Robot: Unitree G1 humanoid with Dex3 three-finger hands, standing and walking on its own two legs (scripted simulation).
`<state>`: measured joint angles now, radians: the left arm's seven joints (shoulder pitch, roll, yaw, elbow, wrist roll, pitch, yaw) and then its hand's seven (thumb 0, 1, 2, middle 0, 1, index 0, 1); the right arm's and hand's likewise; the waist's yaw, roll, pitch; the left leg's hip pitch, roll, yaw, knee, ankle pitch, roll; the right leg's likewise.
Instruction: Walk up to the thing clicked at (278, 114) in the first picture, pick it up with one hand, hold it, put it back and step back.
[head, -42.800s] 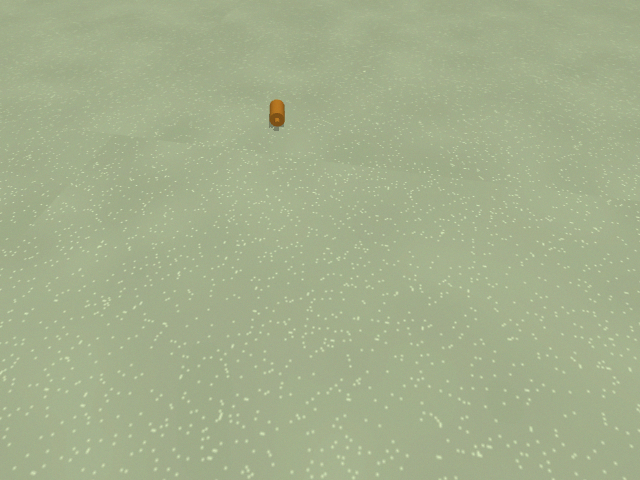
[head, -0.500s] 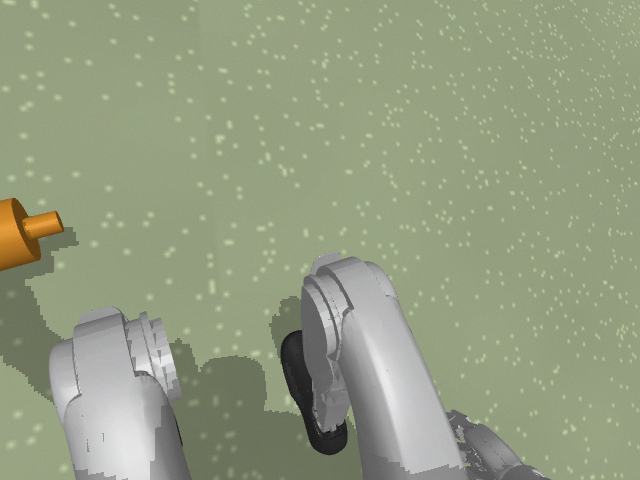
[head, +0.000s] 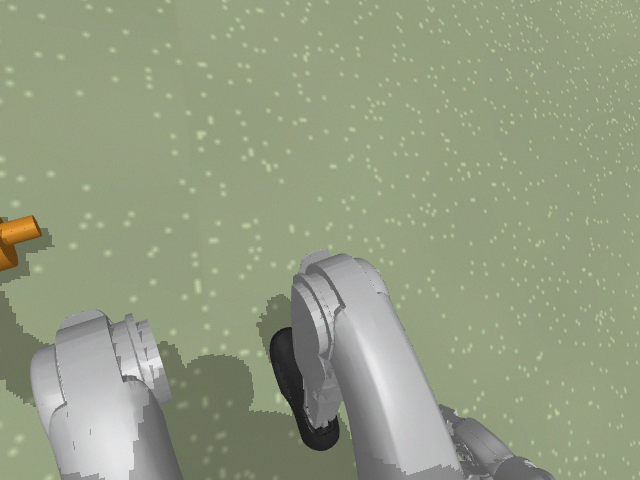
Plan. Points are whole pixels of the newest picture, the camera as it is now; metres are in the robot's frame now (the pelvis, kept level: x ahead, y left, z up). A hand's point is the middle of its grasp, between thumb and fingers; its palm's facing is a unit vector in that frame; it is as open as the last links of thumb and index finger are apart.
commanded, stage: rest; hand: left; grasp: from above
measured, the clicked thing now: out of the picture +0.42 +0.32 -0.25
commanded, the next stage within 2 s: open in 0.06 s
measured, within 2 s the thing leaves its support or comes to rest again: rests again in 0.68 s
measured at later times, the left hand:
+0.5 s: hand out of the picture +0.41 +0.34 -0.23, palm faces -0.45 -0.14 -0.88, open 11.4 cm
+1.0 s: hand out of the picture +0.42 +0.34 -0.22, palm faces -0.44 -0.15 -0.89, open 13.3 cm
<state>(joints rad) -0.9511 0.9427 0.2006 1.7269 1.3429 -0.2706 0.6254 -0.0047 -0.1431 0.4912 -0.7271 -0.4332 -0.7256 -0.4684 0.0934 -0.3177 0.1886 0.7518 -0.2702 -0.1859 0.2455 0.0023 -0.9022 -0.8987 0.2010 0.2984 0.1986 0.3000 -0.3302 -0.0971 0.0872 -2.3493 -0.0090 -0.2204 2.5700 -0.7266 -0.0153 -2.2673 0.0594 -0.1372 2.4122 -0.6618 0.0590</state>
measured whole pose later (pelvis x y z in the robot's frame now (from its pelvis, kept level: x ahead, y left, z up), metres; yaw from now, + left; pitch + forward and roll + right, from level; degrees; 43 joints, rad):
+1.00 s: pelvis +0.00 +0.00 +0.00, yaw -1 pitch +27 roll -13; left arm -0.97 0.97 0.16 1.73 1.29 -0.25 0.62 0.00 -0.44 1.05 -0.13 -1.07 -0.13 -1.08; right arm 0.08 -0.34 0.23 0.72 -0.27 -0.24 0.27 0.00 -0.89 -0.90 0.20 0.30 0.20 0.30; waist -0.34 -0.11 0.12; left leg -2.34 0.00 -0.24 2.56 -0.72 -0.01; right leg -2.25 0.07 -0.15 2.39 -0.65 0.06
